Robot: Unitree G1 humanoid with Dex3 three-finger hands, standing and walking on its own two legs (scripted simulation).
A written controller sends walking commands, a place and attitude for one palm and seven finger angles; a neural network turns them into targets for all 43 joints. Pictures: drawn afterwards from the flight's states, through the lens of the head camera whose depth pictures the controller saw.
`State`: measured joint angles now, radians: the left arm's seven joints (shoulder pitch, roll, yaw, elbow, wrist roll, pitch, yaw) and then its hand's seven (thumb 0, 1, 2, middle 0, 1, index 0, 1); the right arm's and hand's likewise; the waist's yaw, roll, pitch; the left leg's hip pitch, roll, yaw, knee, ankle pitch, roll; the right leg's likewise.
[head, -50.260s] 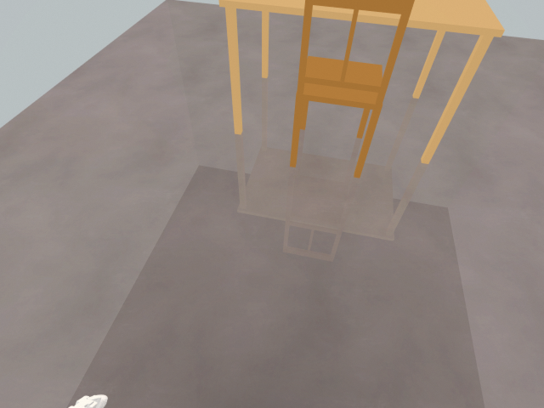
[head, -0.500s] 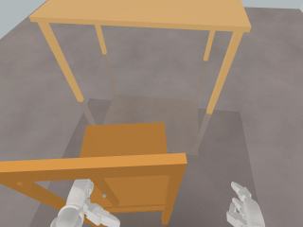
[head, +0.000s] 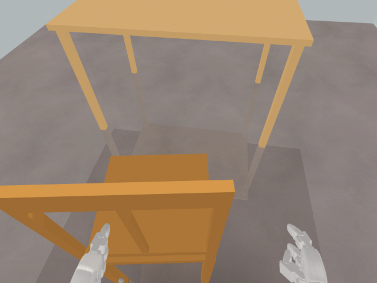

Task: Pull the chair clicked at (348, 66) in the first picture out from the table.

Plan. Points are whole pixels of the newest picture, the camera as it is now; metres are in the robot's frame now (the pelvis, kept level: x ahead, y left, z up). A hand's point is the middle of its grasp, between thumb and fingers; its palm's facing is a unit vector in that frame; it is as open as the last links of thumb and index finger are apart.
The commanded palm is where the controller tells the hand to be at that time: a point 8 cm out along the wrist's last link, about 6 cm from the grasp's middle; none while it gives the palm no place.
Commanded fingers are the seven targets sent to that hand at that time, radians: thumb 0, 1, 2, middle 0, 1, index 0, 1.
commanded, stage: draw the fingers out of the gap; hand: left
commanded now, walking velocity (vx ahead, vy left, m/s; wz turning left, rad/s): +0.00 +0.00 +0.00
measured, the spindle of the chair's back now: (135, 232) +0.24 +0.13 -0.04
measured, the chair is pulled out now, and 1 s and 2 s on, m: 0.65 0.65 0.65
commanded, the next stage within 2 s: draw the hand back to the body in 0.24 s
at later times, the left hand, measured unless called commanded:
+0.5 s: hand out of the picture +0.12 +0.14 +0.02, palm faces +0.09 -0.99 -0.05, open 17.5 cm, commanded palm +0.08 +0.20 +0.04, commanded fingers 0.00 -0.55 0.20 0.00 0.00 0.00 0.00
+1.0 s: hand (72, 282) +0.13 +0.19 +0.08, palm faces +0.05 -0.93 -0.37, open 16.1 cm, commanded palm +0.10 +0.25 +0.13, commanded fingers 0.00 -0.08 0.43 -0.06 -0.10 -0.06 -0.10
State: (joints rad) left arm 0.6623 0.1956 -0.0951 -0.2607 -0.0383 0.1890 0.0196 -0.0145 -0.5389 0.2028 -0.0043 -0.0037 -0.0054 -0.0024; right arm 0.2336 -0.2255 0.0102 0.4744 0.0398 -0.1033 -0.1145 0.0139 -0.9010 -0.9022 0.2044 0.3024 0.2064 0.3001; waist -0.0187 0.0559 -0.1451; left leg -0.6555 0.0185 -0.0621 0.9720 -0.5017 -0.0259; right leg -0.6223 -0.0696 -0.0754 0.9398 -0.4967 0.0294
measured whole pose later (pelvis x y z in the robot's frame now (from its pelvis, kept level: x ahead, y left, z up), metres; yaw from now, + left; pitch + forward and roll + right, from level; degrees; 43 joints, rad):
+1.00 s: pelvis -0.01 -0.01 +0.02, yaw +0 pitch +4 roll -2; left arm 0.77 0.38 0.06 -0.44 -0.07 0.02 0.03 -0.02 -0.38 0.28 -0.03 -0.04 -0.16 -0.09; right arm 0.21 -0.20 0.01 0.56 0.06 -0.12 -0.15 0.02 -0.90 -0.90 0.20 0.30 0.20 0.30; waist 0.04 0.09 -0.07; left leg -0.49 0.05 -0.07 0.89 -0.47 -0.04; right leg -0.44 -0.03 -0.09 0.82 -0.44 0.02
